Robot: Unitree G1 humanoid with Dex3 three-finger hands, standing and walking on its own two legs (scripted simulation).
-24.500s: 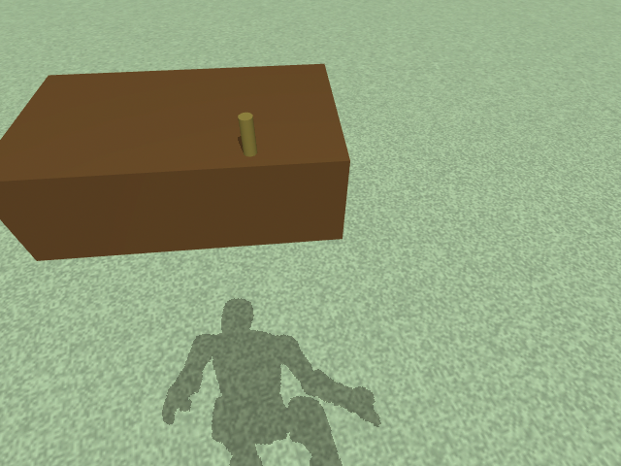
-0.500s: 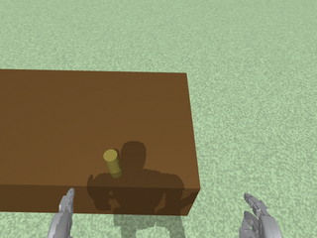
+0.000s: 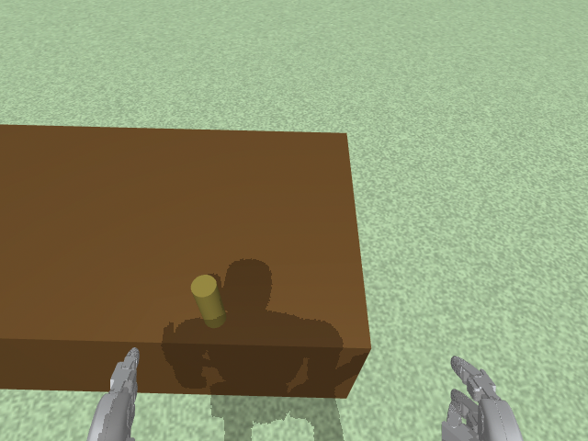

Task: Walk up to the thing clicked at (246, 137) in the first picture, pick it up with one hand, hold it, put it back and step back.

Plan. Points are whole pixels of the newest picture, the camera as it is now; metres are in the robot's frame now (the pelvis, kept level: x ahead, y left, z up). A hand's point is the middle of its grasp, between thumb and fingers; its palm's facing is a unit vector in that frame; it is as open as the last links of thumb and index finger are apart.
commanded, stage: home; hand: left
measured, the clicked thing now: (209, 302) +0.43 +0.19 -0.23
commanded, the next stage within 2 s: stand in 0.64 s
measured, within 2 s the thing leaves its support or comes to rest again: neither
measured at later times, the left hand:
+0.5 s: hand (164, 428) +0.17 +0.18 -0.05, palm faces +0.12 -0.95 -0.29, open 17.6 cm
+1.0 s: hand out of the picture +0.11 +0.24 -0.11, palm faces -0.02 -0.93 -0.38, open 14.2 cm
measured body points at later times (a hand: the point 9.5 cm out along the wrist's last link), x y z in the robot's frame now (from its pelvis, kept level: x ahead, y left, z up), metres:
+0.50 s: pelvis +0.00 -0.01 +0.00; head +0.03 -0.01 +0.45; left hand +0.16 +0.23 -0.03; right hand +0.15 -0.25 -0.08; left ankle -0.01 +0.13 -0.68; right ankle +0.02 -0.14 -0.68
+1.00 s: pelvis +0.00 -0.01 +0.02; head +0.02 -0.01 +0.47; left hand +0.11 +0.28 -0.08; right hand +0.12 -0.29 -0.09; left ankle -0.01 +0.13 -0.68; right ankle +0.02 -0.14 -0.68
